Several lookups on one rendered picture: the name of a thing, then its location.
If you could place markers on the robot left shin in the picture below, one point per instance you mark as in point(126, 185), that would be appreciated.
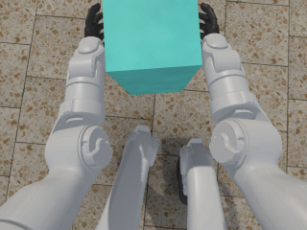
point(132, 134)

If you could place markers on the robot shin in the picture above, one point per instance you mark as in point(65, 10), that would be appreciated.
point(132, 134)
point(207, 149)

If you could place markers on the robot right shin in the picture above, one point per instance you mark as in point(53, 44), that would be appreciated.
point(207, 149)

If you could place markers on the robot left hand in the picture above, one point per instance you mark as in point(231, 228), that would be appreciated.
point(92, 28)

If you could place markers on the right robot forearm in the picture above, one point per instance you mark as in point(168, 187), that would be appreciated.
point(227, 82)

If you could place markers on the robot right upper arm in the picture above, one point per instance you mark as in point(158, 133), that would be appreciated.
point(249, 151)

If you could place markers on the robot right hand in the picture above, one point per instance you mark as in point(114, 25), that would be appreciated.
point(210, 19)

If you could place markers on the carton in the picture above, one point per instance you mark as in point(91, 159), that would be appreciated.
point(152, 46)

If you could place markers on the robot left upper arm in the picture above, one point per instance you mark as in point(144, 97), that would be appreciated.
point(74, 157)

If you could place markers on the left robot forearm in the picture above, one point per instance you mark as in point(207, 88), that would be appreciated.
point(85, 87)

